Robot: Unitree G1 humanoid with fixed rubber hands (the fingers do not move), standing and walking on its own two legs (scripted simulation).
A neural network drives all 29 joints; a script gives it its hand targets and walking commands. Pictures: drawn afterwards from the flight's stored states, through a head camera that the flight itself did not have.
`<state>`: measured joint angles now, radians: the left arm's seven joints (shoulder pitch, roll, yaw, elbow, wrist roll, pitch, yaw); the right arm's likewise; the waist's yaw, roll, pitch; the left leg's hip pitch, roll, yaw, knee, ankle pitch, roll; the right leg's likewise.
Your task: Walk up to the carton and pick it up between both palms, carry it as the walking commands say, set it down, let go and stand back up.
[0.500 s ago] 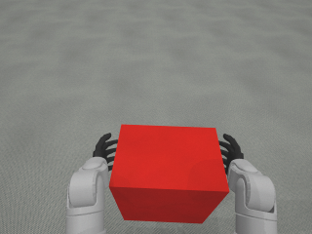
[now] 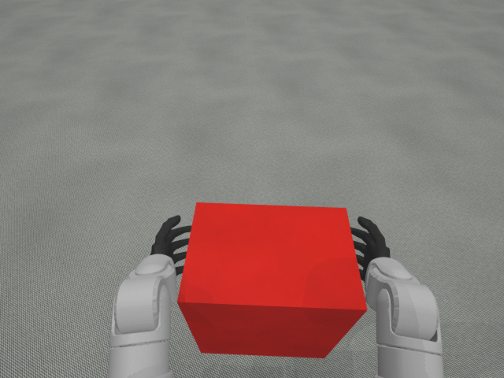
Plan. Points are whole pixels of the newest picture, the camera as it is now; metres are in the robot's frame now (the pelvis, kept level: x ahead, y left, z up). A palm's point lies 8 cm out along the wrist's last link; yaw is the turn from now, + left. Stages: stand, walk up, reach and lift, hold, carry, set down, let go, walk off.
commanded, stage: hold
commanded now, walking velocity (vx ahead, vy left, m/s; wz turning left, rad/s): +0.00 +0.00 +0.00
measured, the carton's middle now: (266, 287) +0.27 +0.00 +0.00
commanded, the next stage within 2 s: set down in 0.76 s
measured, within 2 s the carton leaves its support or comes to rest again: neither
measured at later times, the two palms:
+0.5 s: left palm (175, 290) +0.24 +0.14 +0.05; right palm (387, 287) +0.25 -0.18 +0.05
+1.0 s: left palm (167, 281) +0.25 +0.16 +0.04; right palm (369, 267) +0.28 -0.16 +0.05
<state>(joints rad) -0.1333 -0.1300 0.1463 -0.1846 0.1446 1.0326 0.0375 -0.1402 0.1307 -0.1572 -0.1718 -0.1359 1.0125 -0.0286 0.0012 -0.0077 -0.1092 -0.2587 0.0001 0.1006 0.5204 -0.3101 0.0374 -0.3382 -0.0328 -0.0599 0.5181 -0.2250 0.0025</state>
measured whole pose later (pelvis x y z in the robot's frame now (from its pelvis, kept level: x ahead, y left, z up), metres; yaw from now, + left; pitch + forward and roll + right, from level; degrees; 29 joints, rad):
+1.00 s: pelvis -0.03 -0.03 +0.01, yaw +7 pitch -8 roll -1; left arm -0.34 -0.14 0.33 0.39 0.33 0.65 -0.08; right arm -0.35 0.18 -0.34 0.34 -0.33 0.69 0.02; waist -0.04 0.01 0.06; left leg -0.06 -0.01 -0.05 0.42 -0.22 0.00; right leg -0.07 0.01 -0.03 0.38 -0.17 -0.01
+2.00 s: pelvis -0.06 -0.03 -0.08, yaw +6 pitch +28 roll +0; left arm -0.56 -0.11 0.42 0.52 0.29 0.29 -0.07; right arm -0.52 0.19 -0.46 0.42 -0.30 0.31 0.01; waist -0.03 0.02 -0.12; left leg -1.14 -0.02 -0.02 1.02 -0.37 0.01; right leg -1.17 0.01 0.00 0.99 -0.31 -0.01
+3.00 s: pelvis -0.09 -0.02 -0.24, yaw +5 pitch +45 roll -1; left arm -0.88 0.02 0.38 0.73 0.21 0.29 0.01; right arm -0.80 0.07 -0.49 0.59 -0.19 0.28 -0.05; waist -0.04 0.01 -0.27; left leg -1.91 -0.04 0.00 1.64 -0.52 0.02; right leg -1.94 0.00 0.01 1.60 -0.45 0.02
